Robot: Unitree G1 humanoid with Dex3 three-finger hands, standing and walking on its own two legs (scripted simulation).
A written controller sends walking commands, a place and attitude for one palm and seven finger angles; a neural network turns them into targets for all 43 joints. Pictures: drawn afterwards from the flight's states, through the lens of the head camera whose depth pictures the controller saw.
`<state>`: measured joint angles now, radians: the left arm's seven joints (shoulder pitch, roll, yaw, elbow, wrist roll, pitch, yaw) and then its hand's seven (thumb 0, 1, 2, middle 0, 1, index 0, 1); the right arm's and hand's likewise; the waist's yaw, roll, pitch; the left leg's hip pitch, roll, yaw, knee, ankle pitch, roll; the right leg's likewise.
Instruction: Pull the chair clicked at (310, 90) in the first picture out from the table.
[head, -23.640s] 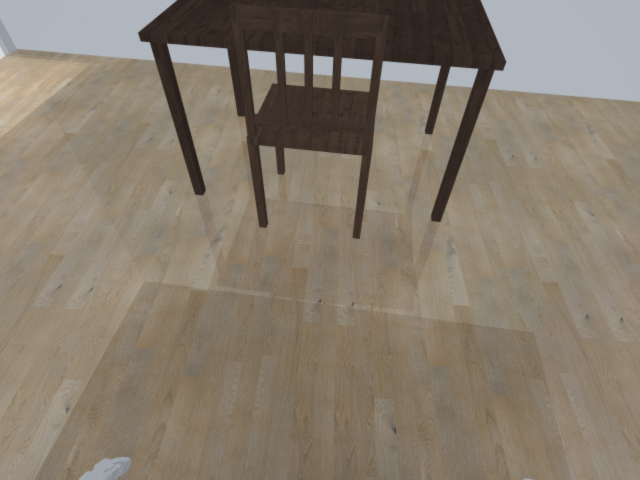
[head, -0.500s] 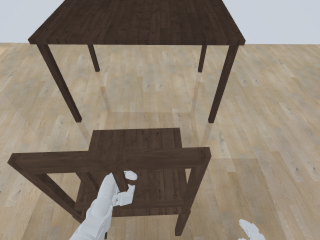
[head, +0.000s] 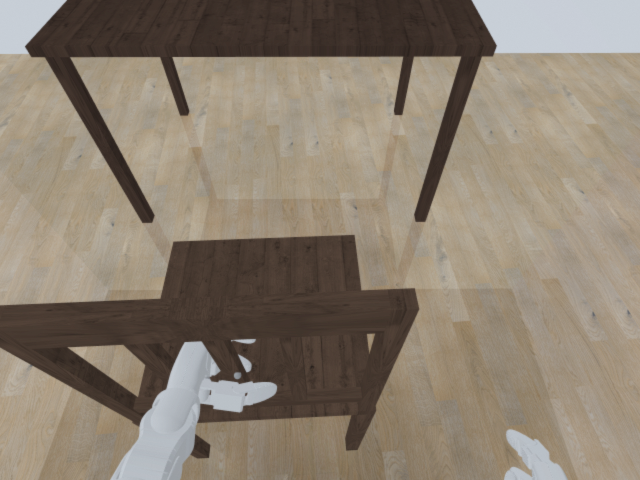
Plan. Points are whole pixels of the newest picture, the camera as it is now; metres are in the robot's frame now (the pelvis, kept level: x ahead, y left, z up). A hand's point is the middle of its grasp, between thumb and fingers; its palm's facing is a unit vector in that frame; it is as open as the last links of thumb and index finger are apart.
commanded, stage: open the thumb and straighten the fingers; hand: left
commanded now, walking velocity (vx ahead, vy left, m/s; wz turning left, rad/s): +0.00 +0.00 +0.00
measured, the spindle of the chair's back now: (234, 371) +0.27 +0.13 -0.07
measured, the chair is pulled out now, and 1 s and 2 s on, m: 0.67 0.68 0.67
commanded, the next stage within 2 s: draw the fingers out of the gap in 0.44 s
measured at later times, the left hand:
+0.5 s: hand (238, 380) +0.26 +0.12 -0.07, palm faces -0.10 -0.98 -0.15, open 17.2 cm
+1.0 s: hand (226, 449) +0.18 +0.12 -0.07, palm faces -0.07 -0.99 -0.14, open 17.5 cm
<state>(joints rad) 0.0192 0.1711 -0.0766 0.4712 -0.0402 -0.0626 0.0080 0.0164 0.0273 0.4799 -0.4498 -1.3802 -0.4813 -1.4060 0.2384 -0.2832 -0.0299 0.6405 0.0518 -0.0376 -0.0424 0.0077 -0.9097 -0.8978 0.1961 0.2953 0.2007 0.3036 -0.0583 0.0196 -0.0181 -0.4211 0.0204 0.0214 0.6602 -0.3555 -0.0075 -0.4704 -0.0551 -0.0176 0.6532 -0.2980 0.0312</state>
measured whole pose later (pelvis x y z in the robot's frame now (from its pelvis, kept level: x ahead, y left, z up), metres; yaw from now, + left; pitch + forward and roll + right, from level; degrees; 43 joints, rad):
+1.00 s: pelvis +0.01 +0.00 -0.04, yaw +2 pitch +12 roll -1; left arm 0.49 0.19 -0.13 -0.10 -0.02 0.15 0.01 -0.01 -0.53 0.20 -0.02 0.00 0.00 0.00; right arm 0.24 -0.23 0.01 0.47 0.04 -0.09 -0.10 0.01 -0.91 -0.90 0.20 0.30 0.20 0.30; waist -0.04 0.04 -0.13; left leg -0.66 0.01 -0.03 0.97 -0.51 -0.01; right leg -0.69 -0.07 -0.06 0.95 -0.46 0.03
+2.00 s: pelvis +0.00 +0.00 -0.04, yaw +2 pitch +9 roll -2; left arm 0.74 0.32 0.08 -0.47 -0.14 -0.11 -0.05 -0.01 -0.46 0.24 -0.02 -0.02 -0.07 -0.04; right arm 0.23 -0.18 -0.01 0.49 0.07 -0.10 -0.12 0.01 -0.91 -0.90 0.20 0.30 0.20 0.30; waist 0.04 0.07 -0.13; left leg -0.65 0.03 -0.05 1.02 -0.53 -0.01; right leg -0.65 -0.06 -0.07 0.96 -0.46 0.03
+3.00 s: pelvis +0.03 -0.01 +0.02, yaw +2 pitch -2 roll -1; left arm 0.52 0.37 0.33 -0.47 -0.05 -0.03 0.16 0.02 0.88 0.89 -0.22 -0.30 -0.21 -0.30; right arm 0.18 -0.24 -0.02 0.68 0.03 -0.12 -0.11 0.01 -0.91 -0.90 0.20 0.30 0.20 0.30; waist 0.07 0.08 0.04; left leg -0.11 0.04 -0.01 0.49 -0.34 -0.02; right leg -0.13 -0.04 -0.06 0.46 -0.28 0.02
